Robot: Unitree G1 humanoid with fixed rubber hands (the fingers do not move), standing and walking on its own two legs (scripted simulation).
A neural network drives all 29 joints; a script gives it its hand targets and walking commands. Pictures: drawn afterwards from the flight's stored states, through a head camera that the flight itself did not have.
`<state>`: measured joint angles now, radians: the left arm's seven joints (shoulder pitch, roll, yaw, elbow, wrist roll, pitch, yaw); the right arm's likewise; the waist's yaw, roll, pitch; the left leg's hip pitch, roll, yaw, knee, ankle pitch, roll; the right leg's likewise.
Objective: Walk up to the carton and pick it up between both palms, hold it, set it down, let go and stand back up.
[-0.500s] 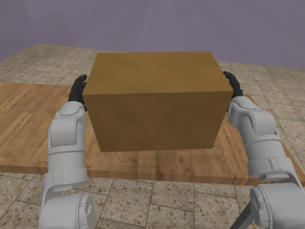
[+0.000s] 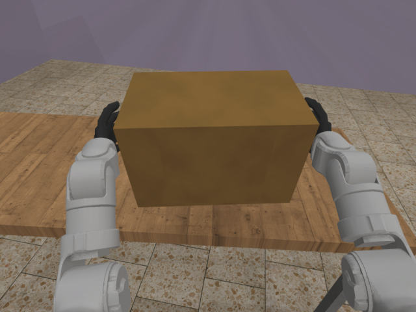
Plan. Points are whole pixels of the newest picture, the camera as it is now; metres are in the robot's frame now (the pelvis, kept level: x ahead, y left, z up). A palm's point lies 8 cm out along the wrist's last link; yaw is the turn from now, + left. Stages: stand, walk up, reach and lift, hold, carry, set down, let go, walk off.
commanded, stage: hold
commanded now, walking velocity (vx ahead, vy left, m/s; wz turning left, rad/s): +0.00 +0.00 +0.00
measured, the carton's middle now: (212, 138) +0.38 +0.01 +0.20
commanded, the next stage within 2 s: none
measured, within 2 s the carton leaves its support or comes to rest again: neither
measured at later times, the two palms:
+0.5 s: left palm (108, 143) +0.35 +0.20 +0.21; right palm (318, 138) +0.36 -0.18 +0.22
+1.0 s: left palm (106, 143) +0.35 +0.21 +0.21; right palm (318, 137) +0.36 -0.18 +0.22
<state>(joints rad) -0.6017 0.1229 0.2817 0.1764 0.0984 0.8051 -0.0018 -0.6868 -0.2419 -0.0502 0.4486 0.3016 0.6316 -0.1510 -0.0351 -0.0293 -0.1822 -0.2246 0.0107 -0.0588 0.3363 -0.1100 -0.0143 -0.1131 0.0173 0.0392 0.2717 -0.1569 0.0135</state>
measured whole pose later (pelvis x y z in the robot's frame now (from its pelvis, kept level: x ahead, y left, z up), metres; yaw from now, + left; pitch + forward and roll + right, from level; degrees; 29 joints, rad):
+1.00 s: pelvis +0.00 +0.00 +0.00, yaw +0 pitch +0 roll -1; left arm -0.60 0.12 0.28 0.16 0.10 0.81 -0.01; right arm -0.68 -0.24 -0.06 0.43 0.30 0.64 -0.15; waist -0.04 -0.03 -0.18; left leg -0.22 0.01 -0.06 0.34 -0.11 -0.01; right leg -0.11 0.02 0.04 0.27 -0.16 0.01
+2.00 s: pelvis +0.00 +0.00 +0.00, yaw +0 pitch +0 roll -1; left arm -0.59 0.12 0.28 0.15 0.10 0.81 0.00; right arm -0.68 -0.24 -0.05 0.43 0.30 0.64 -0.15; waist -0.04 -0.03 -0.18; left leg -0.23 0.01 -0.06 0.34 -0.11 -0.02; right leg -0.11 0.02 0.04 0.27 -0.16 0.01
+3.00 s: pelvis +0.00 +0.00 +0.00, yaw +0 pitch +0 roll -1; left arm -0.60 0.13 0.28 0.17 0.10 0.81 0.00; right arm -0.69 -0.24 -0.05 0.45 0.30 0.63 -0.15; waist -0.04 -0.03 -0.19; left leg -0.23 0.01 -0.06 0.34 -0.11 -0.01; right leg -0.12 0.02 0.04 0.27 -0.16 0.01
